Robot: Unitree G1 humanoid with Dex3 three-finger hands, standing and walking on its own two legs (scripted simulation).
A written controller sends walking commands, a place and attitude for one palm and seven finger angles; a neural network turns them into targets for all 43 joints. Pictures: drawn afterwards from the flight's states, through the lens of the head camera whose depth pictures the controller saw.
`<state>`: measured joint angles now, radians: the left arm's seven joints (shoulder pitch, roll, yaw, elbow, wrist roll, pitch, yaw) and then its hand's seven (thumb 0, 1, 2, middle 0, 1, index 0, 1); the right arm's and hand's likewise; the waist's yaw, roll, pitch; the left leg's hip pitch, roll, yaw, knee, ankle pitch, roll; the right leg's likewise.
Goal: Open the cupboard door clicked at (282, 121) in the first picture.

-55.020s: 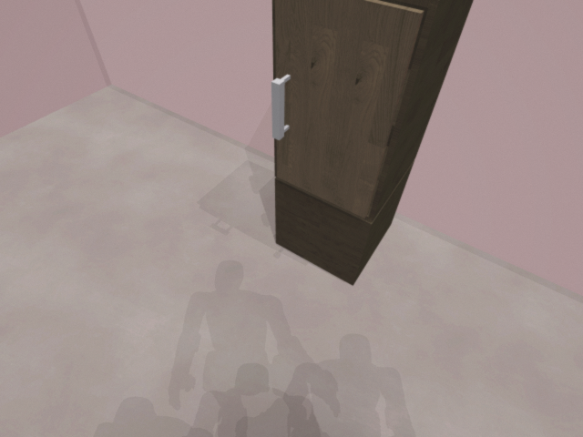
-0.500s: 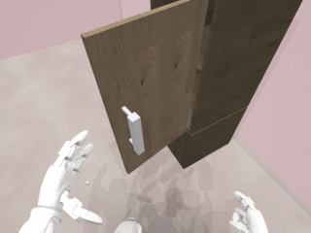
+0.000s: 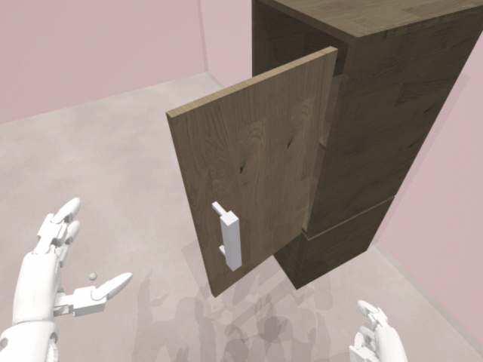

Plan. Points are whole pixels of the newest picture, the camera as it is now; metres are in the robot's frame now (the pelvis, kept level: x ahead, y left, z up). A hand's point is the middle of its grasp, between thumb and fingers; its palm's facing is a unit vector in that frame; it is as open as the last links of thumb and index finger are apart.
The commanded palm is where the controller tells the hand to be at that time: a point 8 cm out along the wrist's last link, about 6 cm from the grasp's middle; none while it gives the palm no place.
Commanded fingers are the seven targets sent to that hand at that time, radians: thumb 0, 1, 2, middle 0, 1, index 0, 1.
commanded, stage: draw the hand back to the body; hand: left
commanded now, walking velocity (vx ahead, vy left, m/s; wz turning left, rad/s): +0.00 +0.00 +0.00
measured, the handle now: (225, 236) +0.37 +0.08 -0.03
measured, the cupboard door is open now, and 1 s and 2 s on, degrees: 100 100 100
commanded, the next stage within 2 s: step back with the hand held close in 0.66 s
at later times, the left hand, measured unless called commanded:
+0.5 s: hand (62, 254) +0.21 +0.25 +0.16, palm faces +0.44 -0.80 -0.42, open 7.6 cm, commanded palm +0.15 +0.29 +0.18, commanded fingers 0.00 0.90 0.90 -0.20 -0.30 -0.20 -0.30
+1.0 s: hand (65, 251) +0.20 +0.23 +0.17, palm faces +0.36 -0.78 -0.52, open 7.4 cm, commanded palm +0.14 +0.28 +0.19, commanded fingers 0.00 0.90 0.90 -0.20 -0.30 -0.20 -0.30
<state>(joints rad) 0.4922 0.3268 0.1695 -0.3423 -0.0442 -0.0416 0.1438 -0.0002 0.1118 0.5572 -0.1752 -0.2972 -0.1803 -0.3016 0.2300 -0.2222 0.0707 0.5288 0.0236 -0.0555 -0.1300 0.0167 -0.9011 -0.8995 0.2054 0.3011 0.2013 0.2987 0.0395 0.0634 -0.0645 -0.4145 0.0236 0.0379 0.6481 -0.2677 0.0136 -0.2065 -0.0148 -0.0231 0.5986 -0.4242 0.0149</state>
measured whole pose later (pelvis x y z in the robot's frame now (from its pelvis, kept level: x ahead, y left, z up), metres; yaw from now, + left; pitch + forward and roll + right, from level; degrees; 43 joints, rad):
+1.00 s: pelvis +0.00 -0.02 +0.02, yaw -1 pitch +0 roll -1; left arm 0.52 0.39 0.38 -0.43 -0.05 -0.13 0.10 0.02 0.89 0.89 -0.21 -0.30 -0.21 -0.30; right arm 0.16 -0.26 0.00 0.57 0.01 0.01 -0.10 0.02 -0.90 -0.90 0.20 0.30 0.20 0.30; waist 0.01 0.08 0.03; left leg -0.28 0.05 0.04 0.46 -0.17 -0.01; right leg -0.08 0.02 -0.02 0.40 -0.31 -0.01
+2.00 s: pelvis -0.22 +0.00 +0.01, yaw +2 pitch +4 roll -3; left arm 0.51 0.42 0.40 -0.62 -0.06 -0.17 0.16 0.02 0.89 0.89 -0.20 -0.30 -0.21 -0.30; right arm 0.15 -0.14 0.02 0.58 -0.01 -0.14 -0.04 0.01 -0.90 -0.90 0.21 0.30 0.20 0.30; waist 0.01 0.00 0.02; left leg -0.50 0.07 0.06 0.42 -0.01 0.02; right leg -0.23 0.06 -0.04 0.80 -0.54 -0.01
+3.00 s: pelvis -0.27 -0.04 +0.00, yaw -2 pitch +1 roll +2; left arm 0.29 0.19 0.00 0.61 0.04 0.03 0.02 0.01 0.90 0.89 -0.20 -0.30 -0.20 -0.30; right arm 0.11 -0.22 0.00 0.79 -0.02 0.00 -0.01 0.01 -0.90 -0.90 0.20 0.30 0.20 0.30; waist 0.01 0.01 0.04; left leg -0.37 -0.02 0.03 0.69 -0.36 0.01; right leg -0.22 0.01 -0.04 0.61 -0.41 -0.06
